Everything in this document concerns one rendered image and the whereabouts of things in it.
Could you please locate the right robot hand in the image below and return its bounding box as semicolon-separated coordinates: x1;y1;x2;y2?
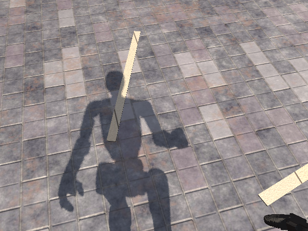
264;213;308;231

